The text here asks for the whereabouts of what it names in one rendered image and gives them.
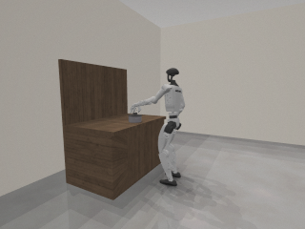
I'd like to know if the lid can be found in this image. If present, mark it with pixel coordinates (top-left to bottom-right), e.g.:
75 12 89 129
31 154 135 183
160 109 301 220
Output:
128 114 142 117

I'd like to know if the robot right forearm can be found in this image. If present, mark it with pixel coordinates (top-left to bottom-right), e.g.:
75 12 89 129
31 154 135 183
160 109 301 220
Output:
175 108 184 117

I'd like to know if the pot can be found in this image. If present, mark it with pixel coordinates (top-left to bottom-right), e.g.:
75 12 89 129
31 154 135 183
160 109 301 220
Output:
129 116 142 123

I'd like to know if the robot right upper arm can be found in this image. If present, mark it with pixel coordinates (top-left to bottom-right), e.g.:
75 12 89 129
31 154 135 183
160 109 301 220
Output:
179 88 185 109

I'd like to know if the robot left forearm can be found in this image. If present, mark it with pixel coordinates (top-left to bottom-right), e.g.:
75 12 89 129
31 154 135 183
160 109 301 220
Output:
138 96 154 106

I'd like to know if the robot torso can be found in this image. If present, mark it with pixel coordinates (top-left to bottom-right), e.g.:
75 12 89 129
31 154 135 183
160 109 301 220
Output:
164 83 181 129

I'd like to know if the robot left hand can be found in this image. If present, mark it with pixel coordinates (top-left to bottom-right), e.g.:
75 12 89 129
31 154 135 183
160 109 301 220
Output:
130 102 142 113

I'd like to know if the table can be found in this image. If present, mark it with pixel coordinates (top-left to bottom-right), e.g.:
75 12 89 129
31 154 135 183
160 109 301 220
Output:
58 59 166 200

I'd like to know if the robot right thigh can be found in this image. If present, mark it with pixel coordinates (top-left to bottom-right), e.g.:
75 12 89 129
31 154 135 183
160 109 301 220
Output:
166 123 182 153

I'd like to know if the robot left upper arm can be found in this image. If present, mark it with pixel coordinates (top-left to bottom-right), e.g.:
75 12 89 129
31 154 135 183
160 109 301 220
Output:
152 84 173 104

